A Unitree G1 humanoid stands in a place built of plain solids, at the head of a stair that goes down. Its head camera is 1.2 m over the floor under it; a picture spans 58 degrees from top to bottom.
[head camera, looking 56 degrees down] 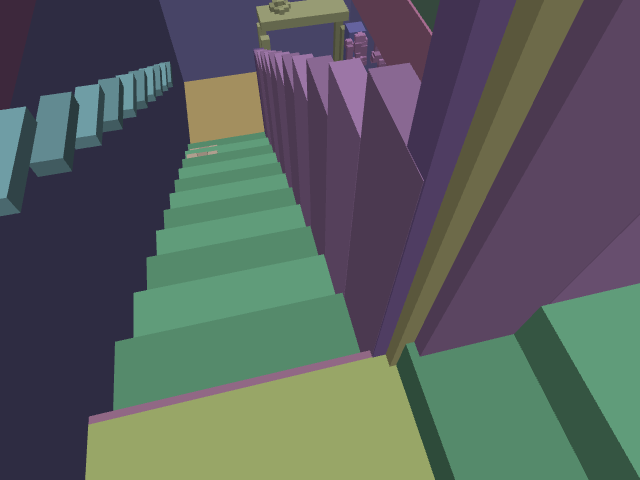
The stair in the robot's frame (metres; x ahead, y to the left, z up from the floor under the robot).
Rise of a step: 0.16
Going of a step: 0.27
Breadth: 0.85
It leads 13 degrees to the left of straight ahead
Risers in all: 12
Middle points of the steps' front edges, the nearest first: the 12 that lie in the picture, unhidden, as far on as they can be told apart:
0.35 0.20 0.00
0.62 0.26 -0.16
0.88 0.32 -0.32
1.14 0.38 -0.49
1.41 0.45 -0.65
1.67 0.51 -0.82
1.94 0.57 -0.98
2.20 0.64 -1.14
2.47 0.70 -1.31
2.73 0.76 -1.47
2.99 0.83 -1.63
3.26 0.89 -1.80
